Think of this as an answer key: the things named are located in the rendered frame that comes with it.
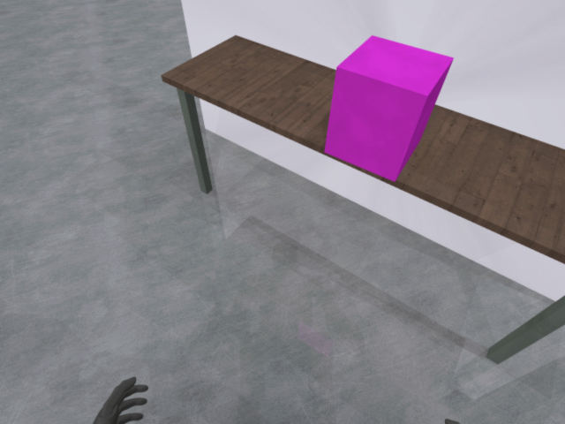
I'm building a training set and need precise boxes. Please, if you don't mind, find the carton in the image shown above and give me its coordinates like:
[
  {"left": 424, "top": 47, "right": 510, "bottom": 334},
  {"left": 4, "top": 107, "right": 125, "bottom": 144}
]
[{"left": 324, "top": 35, "right": 454, "bottom": 182}]

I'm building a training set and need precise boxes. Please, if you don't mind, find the robot left hand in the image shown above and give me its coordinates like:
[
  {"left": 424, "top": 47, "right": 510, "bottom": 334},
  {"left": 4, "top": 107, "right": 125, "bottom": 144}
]
[{"left": 93, "top": 376, "right": 148, "bottom": 424}]

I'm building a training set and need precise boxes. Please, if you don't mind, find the table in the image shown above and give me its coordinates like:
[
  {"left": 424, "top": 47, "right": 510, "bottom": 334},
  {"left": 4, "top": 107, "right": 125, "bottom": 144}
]
[{"left": 162, "top": 35, "right": 565, "bottom": 364}]

